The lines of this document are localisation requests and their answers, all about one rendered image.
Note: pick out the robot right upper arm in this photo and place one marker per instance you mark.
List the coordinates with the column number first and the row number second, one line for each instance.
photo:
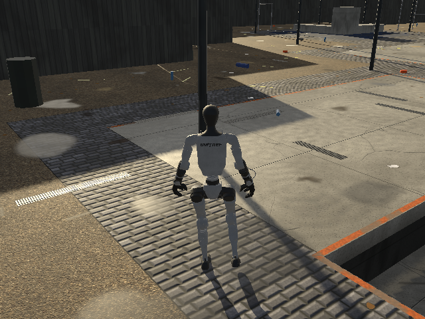
column 236, row 151

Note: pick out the robot left hand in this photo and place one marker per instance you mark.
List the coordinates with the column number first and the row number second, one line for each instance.
column 181, row 186

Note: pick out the right robot forearm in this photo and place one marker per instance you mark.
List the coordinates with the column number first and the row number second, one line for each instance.
column 246, row 175

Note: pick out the left robot forearm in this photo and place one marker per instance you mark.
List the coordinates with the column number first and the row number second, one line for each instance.
column 179, row 175

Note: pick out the robot thigh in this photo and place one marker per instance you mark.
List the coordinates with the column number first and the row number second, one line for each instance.
column 197, row 197
column 229, row 197

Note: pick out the robot right thigh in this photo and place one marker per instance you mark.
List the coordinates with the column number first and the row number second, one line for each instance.
column 229, row 197

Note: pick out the robot right hand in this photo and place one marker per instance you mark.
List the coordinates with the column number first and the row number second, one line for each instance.
column 247, row 188

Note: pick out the robot left thigh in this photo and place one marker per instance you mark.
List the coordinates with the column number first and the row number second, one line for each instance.
column 197, row 197

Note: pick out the robot left upper arm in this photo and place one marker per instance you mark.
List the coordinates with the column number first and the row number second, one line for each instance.
column 187, row 150

